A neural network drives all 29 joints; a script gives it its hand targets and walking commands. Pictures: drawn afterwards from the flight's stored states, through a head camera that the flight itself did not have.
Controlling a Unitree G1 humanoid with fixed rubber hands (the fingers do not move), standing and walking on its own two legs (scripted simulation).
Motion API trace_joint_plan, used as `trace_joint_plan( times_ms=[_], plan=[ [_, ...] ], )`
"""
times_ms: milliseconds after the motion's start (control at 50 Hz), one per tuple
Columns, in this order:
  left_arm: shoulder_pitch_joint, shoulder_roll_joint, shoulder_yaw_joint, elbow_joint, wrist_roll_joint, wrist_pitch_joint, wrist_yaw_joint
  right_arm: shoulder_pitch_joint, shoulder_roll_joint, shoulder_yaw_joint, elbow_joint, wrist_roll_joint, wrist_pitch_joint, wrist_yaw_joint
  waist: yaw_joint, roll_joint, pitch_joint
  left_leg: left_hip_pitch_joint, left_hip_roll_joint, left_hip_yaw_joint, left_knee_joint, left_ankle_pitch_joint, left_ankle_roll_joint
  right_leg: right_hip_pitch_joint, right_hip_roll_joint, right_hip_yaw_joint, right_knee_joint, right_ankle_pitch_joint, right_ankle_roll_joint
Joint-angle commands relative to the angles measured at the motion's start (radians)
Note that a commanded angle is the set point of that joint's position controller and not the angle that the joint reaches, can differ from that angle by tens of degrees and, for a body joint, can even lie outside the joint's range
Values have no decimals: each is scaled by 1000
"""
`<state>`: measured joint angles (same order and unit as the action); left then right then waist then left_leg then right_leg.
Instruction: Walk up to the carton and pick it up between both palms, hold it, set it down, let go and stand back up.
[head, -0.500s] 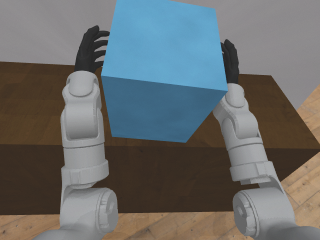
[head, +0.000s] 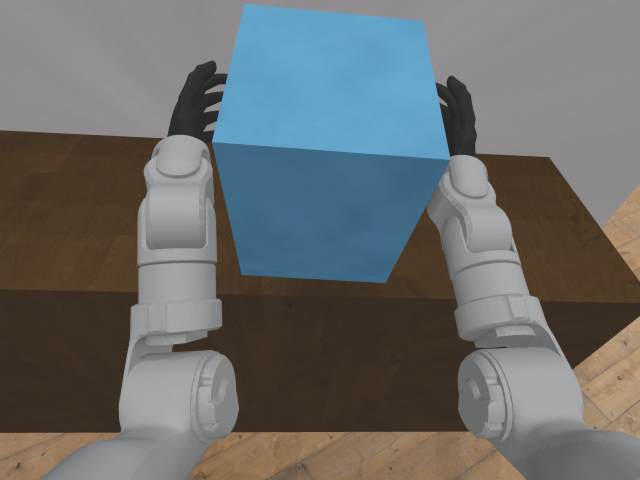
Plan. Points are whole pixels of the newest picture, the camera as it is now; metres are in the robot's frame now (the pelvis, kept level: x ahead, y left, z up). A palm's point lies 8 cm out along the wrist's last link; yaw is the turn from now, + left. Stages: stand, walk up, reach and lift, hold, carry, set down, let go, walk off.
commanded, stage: set down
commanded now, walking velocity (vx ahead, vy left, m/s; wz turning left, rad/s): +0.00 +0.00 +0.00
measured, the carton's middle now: (323, 160) +0.43 -0.05 +0.19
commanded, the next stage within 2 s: none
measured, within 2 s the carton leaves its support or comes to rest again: neither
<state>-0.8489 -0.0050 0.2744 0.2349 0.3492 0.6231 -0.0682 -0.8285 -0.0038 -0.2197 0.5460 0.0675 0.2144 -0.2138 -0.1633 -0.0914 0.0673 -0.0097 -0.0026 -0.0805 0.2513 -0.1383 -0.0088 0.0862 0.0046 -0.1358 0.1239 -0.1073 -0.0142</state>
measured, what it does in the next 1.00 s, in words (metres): stands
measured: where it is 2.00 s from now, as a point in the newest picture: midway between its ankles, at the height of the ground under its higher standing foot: outside the picture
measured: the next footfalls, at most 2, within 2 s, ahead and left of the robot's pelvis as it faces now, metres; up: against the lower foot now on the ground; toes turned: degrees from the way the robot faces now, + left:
none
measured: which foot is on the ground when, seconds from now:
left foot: down 0.00-1.00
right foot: down 0.00-1.00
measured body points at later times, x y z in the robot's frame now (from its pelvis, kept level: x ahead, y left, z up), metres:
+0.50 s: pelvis +0.01 -0.01 +0.00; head +0.00 +0.03 +0.45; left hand +0.45 +0.08 +0.21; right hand +0.40 -0.21 +0.21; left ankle +0.01 +0.12 -0.75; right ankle -0.01 -0.10 -0.75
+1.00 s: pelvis +0.01 +0.00 +0.00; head +0.02 +0.02 +0.45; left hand +0.47 +0.06 +0.18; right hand +0.41 -0.23 +0.19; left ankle +0.01 +0.12 -0.75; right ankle -0.01 -0.10 -0.75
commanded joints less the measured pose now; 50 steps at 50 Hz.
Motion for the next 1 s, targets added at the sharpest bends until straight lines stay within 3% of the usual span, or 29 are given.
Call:
trace_joint_plan(
  times_ms=[0, 160, 280, 640, 980],
  plan=[
    [-514, -344, -296, -60, -119, -85, -106, -611, 195, 194, -163, -4, -75, 97, -16, 100, -468, 107, -47, 47, -3, 235, -47, 110, 54, -38, 56, 364, 59],
    [-526, -346, -282, -2, -115, -143, -93, -622, 232, 199, -119, -45, -124, 121, 7, 71, -507, 40, -49, 40, -31, 210, -10, 180, 42, -20, 79, 438, 67],
    [-539, -345, -271, 46, -116, -177, -90, -619, 248, 183, -72, -66, -142, 129, 7, 66, -508, -2, -51, 37, -49, 187, 6, 205, 34, -10, 89, 469, 73],
    [-588, -383, -248, 178, -125, -283, -76, -622, 269, 117, 52, -127, -174, 151, -23, 106, -561, 54, -43, 23, -17, 281, -32, 114, 41, -24, 75, 500, 58],
    [-646, -368, -158, 327, -98, -352, -64, -654, 314, 44, 140, -219, -188, 190, -17, 97, -598, 8, -36, 13, -46, 248, -12, 99, 34, -19, 84, 528, 62]
  ],
)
